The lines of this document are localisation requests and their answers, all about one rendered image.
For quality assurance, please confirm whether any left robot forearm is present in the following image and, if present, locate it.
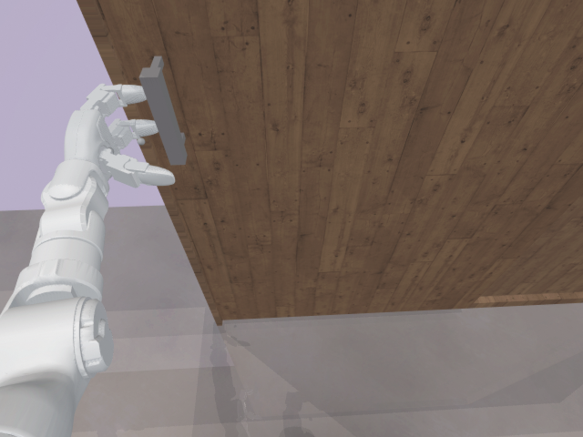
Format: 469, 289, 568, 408
0, 159, 109, 318

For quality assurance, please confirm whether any robot left upper arm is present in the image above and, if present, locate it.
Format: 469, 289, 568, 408
0, 296, 114, 437

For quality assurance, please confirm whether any handle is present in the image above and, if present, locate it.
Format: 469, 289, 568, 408
139, 56, 187, 165

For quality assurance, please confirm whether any robot left hand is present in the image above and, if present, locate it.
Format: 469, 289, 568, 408
64, 84, 175, 188

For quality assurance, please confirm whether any wardrobe door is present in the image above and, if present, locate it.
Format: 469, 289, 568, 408
96, 0, 583, 320
481, 194, 583, 296

